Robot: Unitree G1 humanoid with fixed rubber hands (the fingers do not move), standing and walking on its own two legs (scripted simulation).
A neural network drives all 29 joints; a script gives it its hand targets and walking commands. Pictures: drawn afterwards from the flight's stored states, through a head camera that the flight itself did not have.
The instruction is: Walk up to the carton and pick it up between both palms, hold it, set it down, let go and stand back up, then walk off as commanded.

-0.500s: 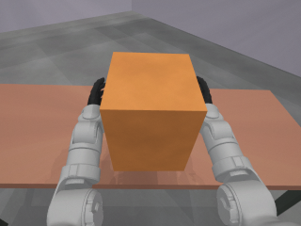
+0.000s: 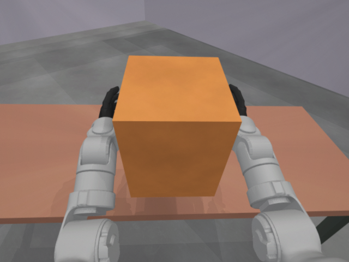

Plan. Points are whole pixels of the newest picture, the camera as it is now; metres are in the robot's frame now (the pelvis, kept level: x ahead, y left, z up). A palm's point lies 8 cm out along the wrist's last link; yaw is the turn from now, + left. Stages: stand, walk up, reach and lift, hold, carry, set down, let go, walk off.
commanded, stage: reach and lift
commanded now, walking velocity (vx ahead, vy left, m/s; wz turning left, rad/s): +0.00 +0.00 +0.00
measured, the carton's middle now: (173, 129) +0.38 +0.03 +0.16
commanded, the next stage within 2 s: hold in 0.34 s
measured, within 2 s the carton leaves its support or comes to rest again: neither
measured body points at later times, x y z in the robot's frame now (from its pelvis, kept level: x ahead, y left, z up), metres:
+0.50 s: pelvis +0.00 +0.00 +0.00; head -0.04 +0.01 +0.45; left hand +0.38 +0.18 +0.20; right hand +0.41 -0.11 +0.20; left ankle +0.03 +0.13 -0.74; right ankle +0.04 -0.11 -0.74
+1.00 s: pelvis +0.00 +0.00 +0.00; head -0.06 +0.01 +0.45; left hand +0.37 +0.18 +0.21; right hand +0.39 -0.12 +0.21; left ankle +0.03 +0.13 -0.74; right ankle +0.04 -0.11 -0.74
